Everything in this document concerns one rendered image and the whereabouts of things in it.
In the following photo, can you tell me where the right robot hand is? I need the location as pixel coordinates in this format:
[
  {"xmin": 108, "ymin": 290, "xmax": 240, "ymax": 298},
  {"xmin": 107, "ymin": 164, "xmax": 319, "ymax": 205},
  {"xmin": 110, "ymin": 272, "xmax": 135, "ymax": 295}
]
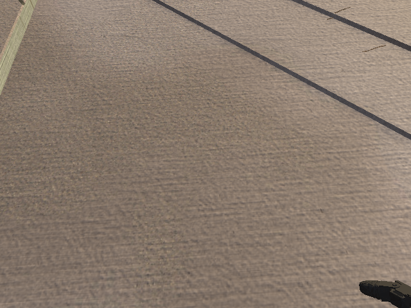
[{"xmin": 359, "ymin": 280, "xmax": 411, "ymax": 308}]

